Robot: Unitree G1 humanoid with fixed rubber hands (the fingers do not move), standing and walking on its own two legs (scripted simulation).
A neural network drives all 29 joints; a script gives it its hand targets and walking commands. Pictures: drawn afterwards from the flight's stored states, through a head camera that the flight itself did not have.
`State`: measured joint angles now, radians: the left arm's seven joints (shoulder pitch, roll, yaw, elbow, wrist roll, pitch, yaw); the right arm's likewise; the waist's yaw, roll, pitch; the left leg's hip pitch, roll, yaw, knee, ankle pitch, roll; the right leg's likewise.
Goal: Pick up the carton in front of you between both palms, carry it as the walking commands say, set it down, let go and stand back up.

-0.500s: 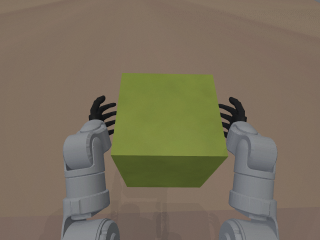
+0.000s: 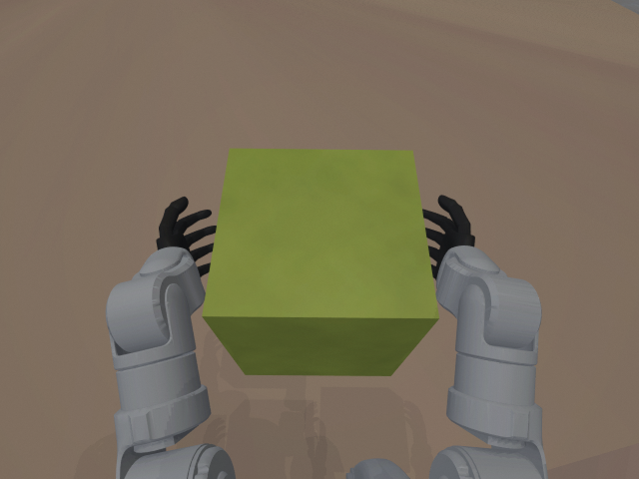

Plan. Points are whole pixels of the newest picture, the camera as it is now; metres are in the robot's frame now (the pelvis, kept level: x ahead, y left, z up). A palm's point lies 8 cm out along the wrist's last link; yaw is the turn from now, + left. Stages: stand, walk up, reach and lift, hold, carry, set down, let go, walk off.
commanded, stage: carry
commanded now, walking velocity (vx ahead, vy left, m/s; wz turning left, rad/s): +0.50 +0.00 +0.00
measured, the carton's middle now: (319, 275) +0.36 -0.03 +0.06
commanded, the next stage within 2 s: none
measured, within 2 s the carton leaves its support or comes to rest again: neither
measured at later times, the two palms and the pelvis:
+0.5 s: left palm (198, 92) +0.66 +0.12 +0.16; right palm (388, 81) +0.68 -0.19 +0.15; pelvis +0.33 -0.04 +0.03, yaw +2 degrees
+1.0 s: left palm (206, 37) +0.94 +0.13 +0.12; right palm (348, 30) +0.94 -0.17 +0.13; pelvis +0.69 -0.01 +0.04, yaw -1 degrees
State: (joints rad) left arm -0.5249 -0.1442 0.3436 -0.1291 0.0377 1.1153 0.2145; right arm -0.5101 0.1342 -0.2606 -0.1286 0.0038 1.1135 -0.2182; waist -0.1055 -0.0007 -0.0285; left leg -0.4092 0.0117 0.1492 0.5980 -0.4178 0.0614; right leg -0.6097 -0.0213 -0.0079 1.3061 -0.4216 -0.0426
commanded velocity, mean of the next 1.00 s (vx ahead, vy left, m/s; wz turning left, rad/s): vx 0.50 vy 0.00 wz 0.00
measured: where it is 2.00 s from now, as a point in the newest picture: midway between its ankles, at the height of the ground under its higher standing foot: (289, 193)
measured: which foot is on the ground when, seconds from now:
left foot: down 0.00-0.24, up 0.26-0.64, down 0.66-1.00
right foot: up 0.00-0.20, down 0.22-0.68, up 0.70-1.00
